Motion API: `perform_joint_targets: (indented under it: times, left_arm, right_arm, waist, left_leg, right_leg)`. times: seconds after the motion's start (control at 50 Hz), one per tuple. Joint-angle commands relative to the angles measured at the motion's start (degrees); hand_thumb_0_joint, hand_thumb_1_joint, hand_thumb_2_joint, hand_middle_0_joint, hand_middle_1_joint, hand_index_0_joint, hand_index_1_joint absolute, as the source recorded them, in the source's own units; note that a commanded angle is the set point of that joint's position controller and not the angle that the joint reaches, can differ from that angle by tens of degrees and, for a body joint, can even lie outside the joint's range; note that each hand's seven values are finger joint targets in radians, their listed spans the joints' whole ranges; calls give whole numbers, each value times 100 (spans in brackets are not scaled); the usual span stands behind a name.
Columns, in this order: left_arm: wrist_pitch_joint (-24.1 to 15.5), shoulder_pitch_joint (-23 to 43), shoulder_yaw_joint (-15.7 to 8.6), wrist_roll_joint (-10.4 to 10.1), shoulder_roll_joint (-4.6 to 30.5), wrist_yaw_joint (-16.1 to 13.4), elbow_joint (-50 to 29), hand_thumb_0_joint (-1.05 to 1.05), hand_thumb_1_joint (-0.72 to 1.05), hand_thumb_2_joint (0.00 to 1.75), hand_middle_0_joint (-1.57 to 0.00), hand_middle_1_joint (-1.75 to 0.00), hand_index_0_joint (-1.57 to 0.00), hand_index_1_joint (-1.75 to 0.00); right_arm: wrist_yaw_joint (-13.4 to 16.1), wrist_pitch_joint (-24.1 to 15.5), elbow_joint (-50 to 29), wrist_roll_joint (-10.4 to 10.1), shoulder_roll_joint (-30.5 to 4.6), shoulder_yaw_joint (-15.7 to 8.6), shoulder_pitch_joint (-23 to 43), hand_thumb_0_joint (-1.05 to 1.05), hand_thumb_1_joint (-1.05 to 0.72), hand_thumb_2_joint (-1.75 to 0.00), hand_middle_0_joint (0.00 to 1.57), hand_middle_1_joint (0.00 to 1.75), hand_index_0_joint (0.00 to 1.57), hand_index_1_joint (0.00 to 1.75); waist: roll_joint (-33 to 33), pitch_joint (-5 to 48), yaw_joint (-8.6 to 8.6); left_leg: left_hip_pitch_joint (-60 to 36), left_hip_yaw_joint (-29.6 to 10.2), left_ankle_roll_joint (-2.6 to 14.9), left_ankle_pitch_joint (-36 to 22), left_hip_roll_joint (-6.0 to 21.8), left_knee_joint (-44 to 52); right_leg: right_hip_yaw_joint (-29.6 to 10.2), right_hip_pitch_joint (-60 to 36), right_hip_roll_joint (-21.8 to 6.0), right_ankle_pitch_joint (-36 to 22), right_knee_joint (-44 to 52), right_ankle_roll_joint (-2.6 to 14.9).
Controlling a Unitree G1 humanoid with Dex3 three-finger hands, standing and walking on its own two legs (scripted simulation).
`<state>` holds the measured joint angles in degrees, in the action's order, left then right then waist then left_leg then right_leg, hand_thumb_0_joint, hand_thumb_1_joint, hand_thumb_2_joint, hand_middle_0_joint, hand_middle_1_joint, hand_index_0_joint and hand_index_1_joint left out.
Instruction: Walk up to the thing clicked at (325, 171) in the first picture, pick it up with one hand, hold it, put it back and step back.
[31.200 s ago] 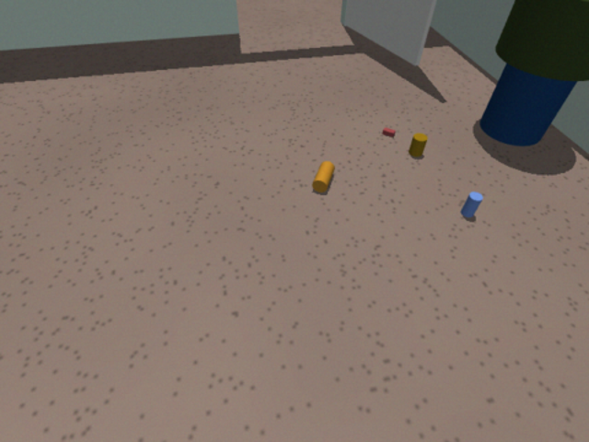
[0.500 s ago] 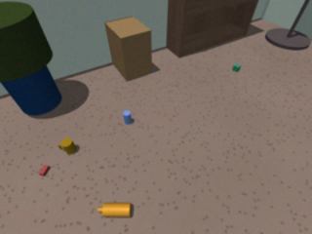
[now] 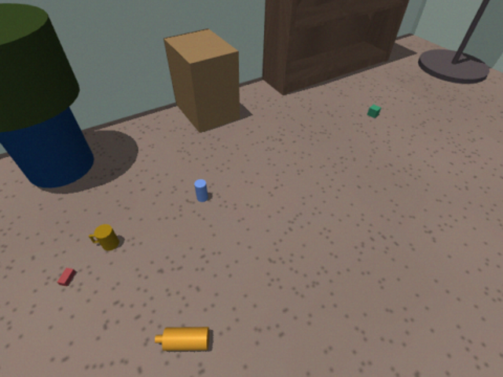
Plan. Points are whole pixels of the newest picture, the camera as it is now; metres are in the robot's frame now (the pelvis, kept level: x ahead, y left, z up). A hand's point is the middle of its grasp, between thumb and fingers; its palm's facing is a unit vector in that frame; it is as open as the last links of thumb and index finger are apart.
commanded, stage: stand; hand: left
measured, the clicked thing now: (181, 338) +0.40 +0.26 -0.74
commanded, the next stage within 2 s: walk up in 0.92 s
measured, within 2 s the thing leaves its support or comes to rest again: neither
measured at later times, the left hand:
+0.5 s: hand out of the picture +0.07 +0.26 -0.16, palm faces -0.01 -0.94 -0.35, open 7.4 cm
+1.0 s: hand out of the picture +0.07 +0.27 -0.16, palm faces +0.03 -0.93 -0.35, open 7.4 cm
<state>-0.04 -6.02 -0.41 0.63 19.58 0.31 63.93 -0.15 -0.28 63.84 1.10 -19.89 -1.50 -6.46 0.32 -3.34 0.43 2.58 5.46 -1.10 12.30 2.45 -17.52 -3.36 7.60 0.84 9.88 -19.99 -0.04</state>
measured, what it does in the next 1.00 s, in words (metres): stands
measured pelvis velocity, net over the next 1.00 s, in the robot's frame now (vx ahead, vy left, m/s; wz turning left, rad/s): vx -0.01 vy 0.01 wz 0.04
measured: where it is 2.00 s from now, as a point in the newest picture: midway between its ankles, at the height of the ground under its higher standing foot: outside the picture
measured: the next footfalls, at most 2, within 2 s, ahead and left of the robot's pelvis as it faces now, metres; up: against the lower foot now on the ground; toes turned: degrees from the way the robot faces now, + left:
left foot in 1.40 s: -0.11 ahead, +0.15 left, +0.00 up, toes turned +2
right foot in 1.82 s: -0.19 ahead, -0.12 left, +0.00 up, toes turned +2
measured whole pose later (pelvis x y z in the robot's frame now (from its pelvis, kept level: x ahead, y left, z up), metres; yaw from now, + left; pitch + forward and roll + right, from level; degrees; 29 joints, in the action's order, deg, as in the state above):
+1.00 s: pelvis -0.01 +0.01 +0.00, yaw +2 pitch -2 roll +1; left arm 0.6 -5.7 -0.8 -0.2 20.9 -0.2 61.5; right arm -0.2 0.3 62.9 0.1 -19.9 -1.4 -5.1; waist 0.9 -5.4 -0.3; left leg 5.7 3.8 0.1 12.8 0.8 -20.4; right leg -1.9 9.9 -1.0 11.0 -22.8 -0.9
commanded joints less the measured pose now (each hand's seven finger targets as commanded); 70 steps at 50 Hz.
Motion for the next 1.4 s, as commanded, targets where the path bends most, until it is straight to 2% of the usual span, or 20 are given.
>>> perform_joint_targets:
  times: [0.0,0.48,0.88,0.9,0.92,0.96,1.04,1.08,1.12,1.14,1.16,1.18,1.2,1.22,1.24,1.3,1.32,1.34,1.36,1.38]
  left_arm:
    - [-160,198,-228,-7,1258,-78,-307,0,90,90,-20,-30,-20,-30]
    - [-197,144,-139,-8,1283,-109,-304,0,90,90,-20,-30,-20,-30]
    - [-165,108,-157,-12,1267,-104,-288,0,90,90,-20,-30,-20,-30]
    - [-80,209,-366,-90,1542,-131,-482,0,90,90,-20,-30,-20,-30]
    - [-37,99,-368,-130,1481,-157,-519,0,90,90,-20,-30,-20,-30]
    - [12,28,-370,-103,1398,-178,-677,0,90,90,-20,-30,-20,-30]
    - [129,34,-392,-78,1375,-170,-937,0,90,90,-20,-30,-20,-30]
    - [165,-18,-432,-52,1468,-163,-1034,0,90,90,-20,-30,-20,-30]
    - [163,35,-518,-16,1747,-140,-1159,0,90,90,-20,-30,-20,-30]
    - [164,128,-568,16,1921,-149,-1256,0,90,90,-20,-30,-20,-30]
    - [143,194,-592,98,1993,-167,-1397,0,90,90,-20,-30,-20,-30]
    - [128,318,-609,179,2013,-175,-1524,0,90,90,-20,-30,-20,-30]
    - [130,637,-605,170,1904,-208,-1674,0,90,90,-20,-30,-20,-30]
    - [148,812,-577,186,1788,-221,-1756,0,90,90,-20,-30,-20,-30]
    - [155,895,-572,220,1765,-249,-1864,0,90,90,-20,-30,-20,-30]
    - [223,412,-582,216,1654,-240,-1944,0,90,90,-20,-30,-20,-30]
    - [264,407,-597,149,1664,-223,-1964,0,90,90,-20,-30,-20,-30]
    - [326,445,-597,67,1676,-185,-1995,0,90,90,-20,-30,-20,-30]
    - [378,181,-533,30,1409,-169,-2027,0,90,90,-20,-30,-20,-30]
    - [380,-2,-469,30,1058,-178,-2075,0,90,90,-20,-30,-20,-30]
  right_arm:
    - [52,-127,-339,-22,-1187,-165,208,0,-90,-90,20,30,20,30]
    - [44,-129,-296,-32,-1202,-133,172,0,-90,-90,20,30,20,30]
    - [57,-151,-299,-42,-1194,-115,144,0,-90,-90,20,30,20,30]
    - [71,-36,-305,-105,-1517,-259,275,0,-90,-90,20,30,20,30]
    - [82,4,-402,-155,-1454,-268,244,0,-90,-90,20,30,20,30]
    - [82,70,-540,-166,-1490,-345,148,0,-90,-90,20,30,20,30]
    - [83,193,-821,-166,-1490,-451,251,0,-90,-90,20,30,20,30]
    - [82,246,-959,-170,-1410,-477,310,0,-90,-90,20,30,20,30]
    - [73,303,-1071,-181,-1252,-467,264,0,-90,-90,20,30,20,30]
    - [65,332,-1095,-170,-1181,-467,160,0,-90,-90,20,30,20,30]
    - [60,393,-1147,-135,-1192,-481,70,0,-90,-90,20,30,20,30]
    - [62,429,-1195,-125,-1204,-488,-112,0,-90,-90,20,30,20,30]
    - [55,434,-1194,-175,-1247,-503,-298,0,-90,-90,20,30,20,30]
    - [61,415,-1184,-196,-1262,-530,-475,0,-90,-90,20,30,20,30]
    - [72,398,-1216,-186,-1339,-527,-653,0,-90,-90,20,30,20,30]
    - [90,307,-1252,-16,-1294,-493,-726,0,-90,-90,20,30,20,30]
    - [99,272,-1220,32,-1255,-501,-885,0,-90,-90,20,30,20,30]
    - [111,215,-1140,73,-1195,-516,-1105,0,-90,-90,20,30,20,30]
    - [129,175,-1196,193,-1423,-596,-936,0,-90,-90,20,30,20,30]
    - [111,157,-1328,277,-2125,-729,-595,0,-90,-90,20,30,20,30]
  waist:
    - [-104,434,-26]
    - [-55,466,-1]
    - [-96,430,-26]
    - [-2,-190,-93]
    - [-49,19,-107]
    - [-63,556,-47]
    - [-357,806,-68]
    - [-163,811,-90]
    - [433,737,-133]
    - [958,652,-153]
    - [1224,517,-192]
    - [1030,453,-114]
    - [942,509,48]
    - [941,594,121]
    - [1070,633,175]
    - [996,820,-76]
    - [981,862,18]
    - [850,788,149]
    - [64,650,17]
    - [-1655,428,-183]
  left_leg:
    - [-29,-639,253,-538,653,396]
    - [-34,-680,232,-1009,616,273]
    - [69,-742,220,-1024,600,359]
    - [318,-811,305,-2263,606,-131]
    - [148,-781,367,-2732,665,-308]
    - [-12,-676,541,-3040,733,-590]
    - [377,-761,769,-2095,709,-972]
    - [642,-707,786,-1384,520,-1393]
    - [802,-541,531,-442,-67,-2397]
    - [975,-412,353,744,-536,-3205]
    - [1259,-691,314,2338,-704,-4218]
    - [1298,-1179,326,2505,-597,-4758]
    - [1277,-1374,328,2290,-494,-4968]
    - [1282,-1307,283,2145,-472,-4932]
    - [1343,-1225,238,1996,-335,-4481]
    - [1608,-854,179,1889,-219,-2581]
    - [1370,-763,203,1421,-205,-1690]
    - [989,-465,195,501,-332,-704]
    - [689,-1320,281,-161,159,-134]
    - [215,-3152,720,-1623,1507,-29]
  right_leg:
    - [-484,-28,-730,-1101,338,140]
    - [-332,-78,-799,-1420,370,108]
    - [-284,-168,-815,-1215,325,118]
    - [-198,341,-672,-2207,-270,115]
    - [-60,369,-630,-2343,-439,131]
    - [61,245,-544,-2321,-746,199]
    - [-45,283,-546,-1872,-1217,381]
    - [-294,416,-704,-1682,-1182,596]
    - [-1077,766,-1329,-1883,-573,1060]
    - [-1722,901,-1829,-2029,-81,1432]
    - [-2138,1093,-2241,-2026,194,1742]
    - [-1969,1313,-2248,-1938,67,1782]
    - [-1523,1387,-2043,-1927,-165,1675]
    - [-1228,1360,-1812,-1797,-323,1540]
    - [-1141,1232,-1720,-1672,-425,1348]
    - [-1141,217,-1592,-1816,-854,1153]
    - [-1080,133,-1499,-1729,-1104,1013]
    - [-880,337,-1309,-1574,-1447,837]
    - [-557,1015,-816,-714,-2138,515]
    - [-21,2510,346,2060,-3157,159]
